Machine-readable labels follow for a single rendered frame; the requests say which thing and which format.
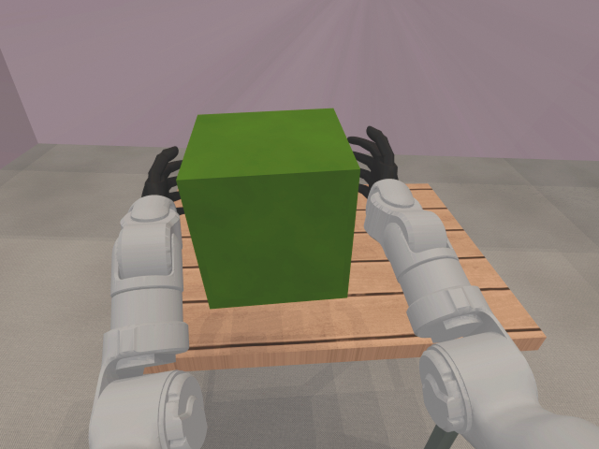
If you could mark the table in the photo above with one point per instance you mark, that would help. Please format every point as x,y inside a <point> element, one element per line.
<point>370,324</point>

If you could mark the carton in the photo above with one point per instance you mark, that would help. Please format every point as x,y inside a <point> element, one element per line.
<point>270,199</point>

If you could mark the right robot hand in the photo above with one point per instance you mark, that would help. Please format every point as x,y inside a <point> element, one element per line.
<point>382,164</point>

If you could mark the robot right upper arm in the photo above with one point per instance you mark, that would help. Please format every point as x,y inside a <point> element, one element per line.
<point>480,387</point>

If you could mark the left robot forearm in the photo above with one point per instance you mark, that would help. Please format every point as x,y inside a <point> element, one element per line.
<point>146,326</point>

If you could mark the robot left upper arm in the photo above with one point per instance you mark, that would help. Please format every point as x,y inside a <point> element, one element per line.
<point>163,410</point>

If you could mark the right robot forearm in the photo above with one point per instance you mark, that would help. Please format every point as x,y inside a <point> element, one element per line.
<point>442,304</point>

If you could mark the left robot hand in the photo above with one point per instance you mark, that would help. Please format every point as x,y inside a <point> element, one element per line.
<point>158,182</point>

